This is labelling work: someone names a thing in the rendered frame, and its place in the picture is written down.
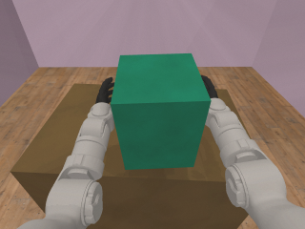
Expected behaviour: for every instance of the robot left forearm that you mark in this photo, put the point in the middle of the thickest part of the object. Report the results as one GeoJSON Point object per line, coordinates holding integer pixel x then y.
{"type": "Point", "coordinates": [86, 159]}

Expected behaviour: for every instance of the carton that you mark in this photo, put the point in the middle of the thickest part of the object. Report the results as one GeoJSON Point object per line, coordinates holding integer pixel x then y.
{"type": "Point", "coordinates": [159, 106]}

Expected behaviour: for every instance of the pedestal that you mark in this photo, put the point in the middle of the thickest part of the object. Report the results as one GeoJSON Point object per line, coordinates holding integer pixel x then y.
{"type": "Point", "coordinates": [160, 198]}

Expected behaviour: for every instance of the right robot hand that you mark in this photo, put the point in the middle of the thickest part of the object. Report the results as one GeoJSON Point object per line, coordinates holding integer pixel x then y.
{"type": "Point", "coordinates": [209, 86]}

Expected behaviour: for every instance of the robot right upper arm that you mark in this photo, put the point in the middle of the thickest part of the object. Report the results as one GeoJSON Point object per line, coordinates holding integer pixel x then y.
{"type": "Point", "coordinates": [258, 187]}

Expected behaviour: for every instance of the left robot hand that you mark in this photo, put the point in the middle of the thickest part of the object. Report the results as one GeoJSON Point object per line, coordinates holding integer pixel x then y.
{"type": "Point", "coordinates": [104, 92]}

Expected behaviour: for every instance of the robot right forearm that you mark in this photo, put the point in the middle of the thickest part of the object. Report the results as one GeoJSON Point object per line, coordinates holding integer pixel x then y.
{"type": "Point", "coordinates": [234, 144]}

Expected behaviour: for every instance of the robot left upper arm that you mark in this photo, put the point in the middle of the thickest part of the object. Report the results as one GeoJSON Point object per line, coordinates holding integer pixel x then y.
{"type": "Point", "coordinates": [72, 204]}

